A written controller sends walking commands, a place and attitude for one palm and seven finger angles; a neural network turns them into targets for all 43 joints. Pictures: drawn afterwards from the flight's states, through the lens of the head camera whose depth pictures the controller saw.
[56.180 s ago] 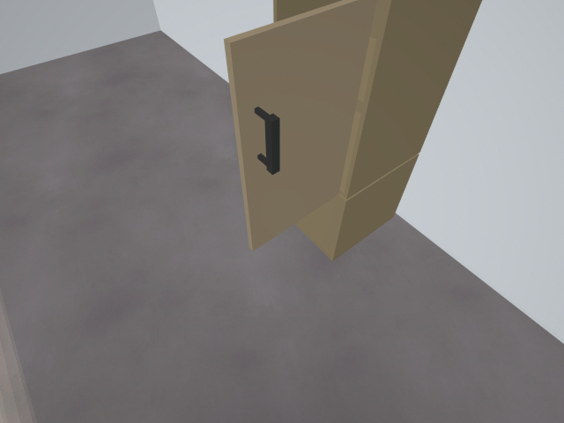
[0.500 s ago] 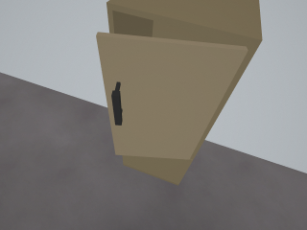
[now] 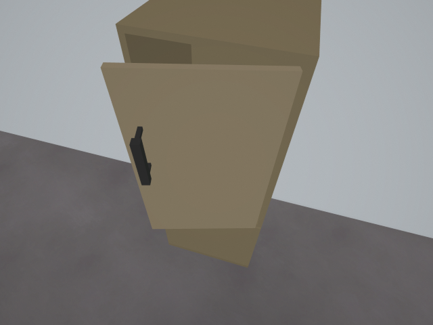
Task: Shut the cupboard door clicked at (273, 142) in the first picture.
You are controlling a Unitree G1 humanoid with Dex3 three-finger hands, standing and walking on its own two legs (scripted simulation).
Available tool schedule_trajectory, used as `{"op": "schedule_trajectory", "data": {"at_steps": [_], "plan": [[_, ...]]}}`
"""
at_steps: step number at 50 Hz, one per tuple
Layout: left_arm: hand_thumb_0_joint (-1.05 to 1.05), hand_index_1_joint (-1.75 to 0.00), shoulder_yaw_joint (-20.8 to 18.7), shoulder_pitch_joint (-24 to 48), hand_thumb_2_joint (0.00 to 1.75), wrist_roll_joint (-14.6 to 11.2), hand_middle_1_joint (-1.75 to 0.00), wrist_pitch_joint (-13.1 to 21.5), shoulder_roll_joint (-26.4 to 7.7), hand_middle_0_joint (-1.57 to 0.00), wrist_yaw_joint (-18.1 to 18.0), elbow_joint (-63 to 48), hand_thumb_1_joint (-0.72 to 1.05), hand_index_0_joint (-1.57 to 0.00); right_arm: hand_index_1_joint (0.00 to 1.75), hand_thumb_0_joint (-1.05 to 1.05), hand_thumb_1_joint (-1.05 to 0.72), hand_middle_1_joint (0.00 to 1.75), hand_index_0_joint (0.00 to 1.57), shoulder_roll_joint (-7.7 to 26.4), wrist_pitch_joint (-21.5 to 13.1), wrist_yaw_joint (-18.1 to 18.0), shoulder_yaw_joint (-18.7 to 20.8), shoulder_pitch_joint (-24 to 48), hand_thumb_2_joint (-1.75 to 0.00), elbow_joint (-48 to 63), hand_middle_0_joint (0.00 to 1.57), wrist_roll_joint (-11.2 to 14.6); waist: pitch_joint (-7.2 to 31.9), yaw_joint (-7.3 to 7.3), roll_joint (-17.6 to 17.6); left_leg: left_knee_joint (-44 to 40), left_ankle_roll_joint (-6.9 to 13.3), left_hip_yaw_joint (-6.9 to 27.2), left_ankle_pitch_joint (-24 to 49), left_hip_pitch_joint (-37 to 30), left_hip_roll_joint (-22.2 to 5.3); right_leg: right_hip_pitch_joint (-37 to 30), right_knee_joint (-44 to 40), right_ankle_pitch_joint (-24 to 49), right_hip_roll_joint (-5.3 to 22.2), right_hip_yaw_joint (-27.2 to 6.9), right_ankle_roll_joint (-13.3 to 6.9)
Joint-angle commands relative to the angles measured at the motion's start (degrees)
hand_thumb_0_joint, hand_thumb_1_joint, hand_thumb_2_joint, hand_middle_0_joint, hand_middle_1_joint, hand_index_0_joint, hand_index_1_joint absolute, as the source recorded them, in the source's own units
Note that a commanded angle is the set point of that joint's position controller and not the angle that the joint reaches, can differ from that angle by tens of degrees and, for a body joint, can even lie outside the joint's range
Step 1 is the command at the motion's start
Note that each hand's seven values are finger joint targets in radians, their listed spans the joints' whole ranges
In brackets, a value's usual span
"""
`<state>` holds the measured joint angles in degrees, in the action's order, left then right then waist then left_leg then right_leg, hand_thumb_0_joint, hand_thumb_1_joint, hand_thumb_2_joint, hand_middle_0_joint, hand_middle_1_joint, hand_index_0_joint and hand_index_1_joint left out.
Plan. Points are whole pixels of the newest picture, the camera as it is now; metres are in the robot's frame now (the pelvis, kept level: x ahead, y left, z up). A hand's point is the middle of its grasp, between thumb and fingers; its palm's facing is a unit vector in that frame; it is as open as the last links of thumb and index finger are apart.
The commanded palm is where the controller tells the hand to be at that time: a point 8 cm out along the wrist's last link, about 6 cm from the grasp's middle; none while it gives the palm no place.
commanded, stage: come to a stop and stand still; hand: left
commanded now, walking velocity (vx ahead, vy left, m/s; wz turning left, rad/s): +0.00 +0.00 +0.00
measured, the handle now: (142, 156) +0.44 +0.19 +0.04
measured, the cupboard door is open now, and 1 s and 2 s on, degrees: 17 17 17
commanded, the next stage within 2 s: look again from close up in 0.26 s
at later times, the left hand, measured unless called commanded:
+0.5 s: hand out of the picture +0.00 +0.16 -0.18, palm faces +0.02 -0.98 -0.18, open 7.4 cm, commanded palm none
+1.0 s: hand out of the picture +0.05 +0.21 -0.18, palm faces +0.06 -0.97 -0.23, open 7.4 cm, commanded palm +0.11 +0.25 -0.08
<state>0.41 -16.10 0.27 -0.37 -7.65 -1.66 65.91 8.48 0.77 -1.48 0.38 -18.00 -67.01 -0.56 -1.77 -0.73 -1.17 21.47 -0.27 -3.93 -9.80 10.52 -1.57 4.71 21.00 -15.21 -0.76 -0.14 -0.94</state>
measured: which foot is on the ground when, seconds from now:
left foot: down 0.00-1.00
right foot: down 0.00-1.00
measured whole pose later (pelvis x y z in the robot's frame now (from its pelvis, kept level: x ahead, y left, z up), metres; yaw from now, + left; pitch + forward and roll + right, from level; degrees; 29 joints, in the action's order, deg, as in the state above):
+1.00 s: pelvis +0.01 +0.02 -0.01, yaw -1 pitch +0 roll +0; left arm -1.9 -17.8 -0.2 -2.6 -10.2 -2.1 52.2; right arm 10.5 -2.3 -1.4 -0.7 -13.8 -59.7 -0.2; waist -2.7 0.0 0.0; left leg 30.3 1.1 -4.7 -15.5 14.3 -0.8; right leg 8.7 29.6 -19.9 0.3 -1.0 0.4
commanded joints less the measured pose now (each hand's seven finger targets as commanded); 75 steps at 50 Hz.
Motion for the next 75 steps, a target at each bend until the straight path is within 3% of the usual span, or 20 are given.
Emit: {"op": "schedule_trajectory", "data": {"at_steps": [1, 17, 18, 20, 23, 34, 47, 48, 49, 50, 51, 53, 54, 55, 58, 60, 62, 67, 71, 75], "plan": [[0.0, -0.3, -1.28, -3.63, 0.9, 0.04, -0.3, 0.88, -5.16, -0.2, -0.49, -1.48, 0.9, -0.2, 0.3, 0.0, -0.9, 0.3, 0.2, 4.18, -1.05, -0.7, 0.49, -2.65, -0.9, 1.3, 0.2, 0.05, -4.16, 0.31, -0.34, -3.21, 0.7, 4.79, 1.71, -1.54, -4.11, 6.52, -6.26, 3.74, 6.07, -5.83, -1.26], [0.0, -0.3, -1.38, -5.39, 0.9, 0.14, -0.3, 1.14, -3.96, -0.2, -0.88, -1.36, 0.9, -0.2, 0.3, 0.0, -0.9, 0.3, 0.2, 3.62, -1.45, -1.08, 0.61, -2.94, -0.9, 1.27, 0.2, 0.06, -3.0, 0.43, 0.01, -1.57, 0.9, 4.93, 7.5, -2.87, -4.64, 4.88, -4.2, 12.09, 6.13, -5.08, -1.33], [0.0, -0.3, -0.92, -9.42, 0.9, 1.5, -0.3, 3.73, -5.77, -0.2, -2.99, -0.99, 0.9, -0.2, 0.3, 0.0, -0.9, 0.3, 0.2, 5.38, -3.07, -0.16, 0.48, 4.13, -0.9, 6.21, 0.2, 0.34, -3.16, 2.59, 3.71, 12.95, -0.24, 1.98, 12.7, 0.84, -4.35, 7.63, -2.37, 37.33, 9.63, -7.89, 0.65], [0.0, -0.3, -1.09, -4.07, 0.9, 0.78, -0.3, 3.83, -7.44, -0.2, -2.23, -4.84, 0.9, -0.2, 0.3, 0.0, -0.9, 0.3, 0.2, 2.75, -2.26, 0.14, 0.6, -2.22, -0.9, 7.3, 0.2, -0.05, 1.07, -2.02, 2.28, 8.3, 0.63, 3.78, -4.15, 2.21, -2.92, 6.89, 1.25, 18.89, 8.93, -7.08, -2.54], [0.0, -0.3, -0.88, -5.36, 0.9, 0.47, -0.3, 3.69, -6.2, -0.2, -1.75, -5.26, 0.9, -0.2, 0.3, 0.0, -0.9, 0.3, 0.2, 4.28, -2.78, 0.04, 0.47, -1.91, -0.9, 7.99, 0.2, -0.15, 3.32, -0.51, 1.73, 7.69, 1.75, 4.51, 7.82, -0.29, -3.99, 5.89, 4.34, 18.7, 5.9, -4.98, -2.35], [0.0, -0.3, -0.44, -3.89, 0.9, 0.48, -0.3, 1.77, -7.9, -0.2, -1.15, -6.52, 0.9, -0.2, 0.3, 0.0, -0.9, 0.3, 0.2, 7.41, -2.54, 0.08, 0.28, 1.24, -0.9, 8.62, 0.2, -0.21, -2.58, 0.69, 0.43, 2.73, 2.74, 5.67, 4.89, 0.74, -4.24, 9.38, 3.45, 4.93, 4.66, -4.82, -1.18], [0.0, -0.3, -0.7, -2.71, 0.9, 0.5, -0.3, 1.66, -9.95, -0.2, -0.9, -5.97, 0.9, -0.2, 0.3, 0.0, -0.9, 0.3, 0.2, 8.67, -2.87, -0.15, 0.41, 2.93, -0.9, 6.83, 0.2, -0.13, 0.81, 1.06, 1.12, 2.37, 2.7, 4.68, 11.06, -2.94, -4.77, 7.21, 3.11, 11.49, 5.53, -4.9, -0.7], [0.0, -0.3, -0.84, -6.36, 0.9, 1.37, -0.3, 2.66, -8.86, -0.2, -2.98, -5.24, 0.9, -0.2, 0.3, 0.0, -0.9, 0.3, 0.2, 9.81, -2.72, 0.23, 0.78, 5.82, -0.9, 10.59, 0.2, 0.37, -2.2, 1.72, -1.16, 13.58, 1.29, 3.76, 18.9, 0.38, -5.98, 9.96, 1.37, 26.98, 7.99, -7.37, 0.75], [0.0, -0.3, -27.15, 45.0, 0.9, -4.72, -0.3, 18.29, -45.56, -0.2, -5.02, -98.47, 0.9, -0.2, 0.3, 0.0, -0.9, 0.3, 0.2, 20.42, -14.12, -4.77, 3.02, -1.29, -0.9, 23.33, 0.2, 1.92, 22.02, -7.64, 4.69, 16.68, 2.06, 5.51, 26.88, -20.46, -1.43, 11.16, 20.92, 34.87, 1.53, 2.73, -0.08], [0.0, -0.32, -3.85, -0.8, 0.9, -6.37, -0.32, 13.43, -13.79, -0.22, -5.22, -75.58, 0.9, -0.22, 0.3, 0.0, -0.9, 0.3, 0.2, 14.12, -19.15, -6.31, 0.18, 2.68, -0.9, 24.48, 0.2, 4.82, 30.77, -1.13, 24.92, 9.74, 1.67, 9.73, 36.81, -27.99, -4.63, 19.85, 29.31, 8.08, -0.76, 5.29, 0.88], [0.0, -0.34, -0.12, -13.19, 0.9, -10.04, -0.34, 5.87, -1.69, -0.24, -5.74, -75.81, 0.9, -0.24, 0.3, 0.0, -0.9, 0.3, 0.2, 10.95, -21.19, -5.17, 1.2, 4.93, -0.9, 26.09, 0.2, 3.96, 27.04, 0.23, 22.97, 5.87, -0.62, 9.01, 38.14, -18.79, -3.94, 19.0, 32.75, -2.74, -0.66, 5.62, 0.5], [0.0, -0.38, -2.36, -1.61, 0.9, -8.96, -0.38, 7.45, -2.47, -0.27, -4.68, -68.69, 0.9, -0.27, 0.3, 0.0, -0.9, 0.3, 0.2, 11.12, -22.12, -1.83, 3.39, 5.53, -0.9, 27.16, 0.2, 2.66, 1.62, -2.16, 5.92, 8.28, -0.68, 8.1, 13.52, 5.39, -2.03, 26.28, 22.1, -5.25, 1.29, 4.96, 0.24], [0.0, -0.4, -6.8, -3.02, 0.9, -9.19, -0.4, 10.55, -5.27, -0.29, -3.14, -62.97, 0.9, -0.29, 0.3, 0.0, -0.9, 0.3, 0.2, 12.11, -22.21, -1.18, 4.06, 5.98, -0.9, 28.51, 0.2, 2.27, -1.35, -1.77, -0.36, 13.28, -0.51, 7.38, 0.49, 13.13, -0.19, 27.62, 15.91, -3.13, 1.66, 5.25, -0.15], [0.0, -0.42, -9.53, -10.24, 0.9, -10.43, -0.42, 14.78, -5.41, -0.31, -0.76, -57.66, 0.9, -0.31, 0.3, 0.0, -0.9, 0.3, 0.2, 11.94, -22.06, -0.8, 4.04, 6.68, -0.9, 30.37, 0.2, 1.69, 0.13, -0.41, -8.8, 17.61, -0.15, 6.48, -4.99, 18.34, 1.31, 29.61, 14.28, -5.91, 1.81, 4.22, -0.09], [0.0, -0.48, -12.57, -20.59, 0.9, -13.95, -0.48, 29.1, -3.45, -0.36, 10.61, -52.51, 0.9, -0.36, 0.3, 0.0, -0.9, 0.3, 0.2, 11.76, -21.16, 1.38, 4.84, 8.85, -0.9, 34.1, 0.2, 0.64, 9.65, 3.87, -14.06, 28.78, -0.73, 4.54, 1.47, 27.25, 2.96, 31.14, 27.49, 11.54, 1.54, 2.72, -0.05], [0.0, -0.52, -12.18, -17.24, 0.9, -16.11, -0.52, 37.47, -4.82, -0.4, 19.4, -53.91, 0.9, -0.4, 0.3, 0.0, -0.9, 0.3, 0.2, 11.84, -20.97, 2.06, 5.49, 10.18, -0.9, 36.57, 0.2, 0.74, 13.29, 3.75, -12.47, 34.21, -1.16, 4.01, -4.29, 34.47, 3.73, 34.9, 31.8, 5.02, 2.3, -1.36, 0.39], [0.0, -0.56, -16.44, -15.88, 0.9, -17.8, -0.56, 36.82, -10.82, -0.44, 23.02, -58.17, 0.9, -0.44, 0.3, 0.0, -0.9, 0.3, 0.2, 12.41, -19.97, 1.92, 5.58, 11.51, -0.9, 41.58, 0.2, 1.7, 16.66, 5.68, -2.62, 36.07, -0.27, 1.99, -7.89, 36.11, 4.22, 33.49, 30.75, -3.53, 3.2, -5.98, -0.08], [0.0, -0.66, -17.75, 1.48, 0.9, -19.83, -0.66, 31.94, -15.31, -0.53, 18.56, -78.24, 0.9, -0.53, 0.3, 0.0, -0.9, 0.3, 0.2, 11.92, -18.92, -0.82, 4.2, 10.77, -0.9, 47.52, 0.2, 2.56, 17.04, 1.92, -0.91, 39.59, 1.72, 3.1, -18.2, 38.27, 2.81, 37.85, 22.64, -30.61, 3.46, -12.22, 1.16], [0.0, -0.74, -11.21, 7.79, 0.9, -17.77, -0.74, 35.25, -13.23, -0.6, 16.31, -87.52, 0.9, -0.6, 0.3, 0.0, -0.9, 0.3, 0.2, 12.2, -20.68, -2.48, 2.74, 8.83, -0.9, 45.57, 0.2, 1.94, 16.03, -1.76, 3.81, 39.9, 2.69, 5.09, -18.08, 34.27, 1.52, 43.44, 25.1, -27.94, 1.22, -8.0, -0.16], [0.0, -0.82, -9.19, 0.91, 0.9, -17.6, -0.82, 30.27, -12.38, -0.68, 18.97, -79.79, 0.9, -0.68, 0.3, 0.0, -0.9, 0.3, 0.2, 12.74, -20.89, -3.17, 2.03, 7.2, -0.9, 43.96, 0.2, 2.31, 14.77, -1.61, 3.84, 37.99, 2.55, 6.14, -16.86, 34.62, 1.42, 41.89, 25.79, -22.89, 0.62, -5.08, -0.02]]}}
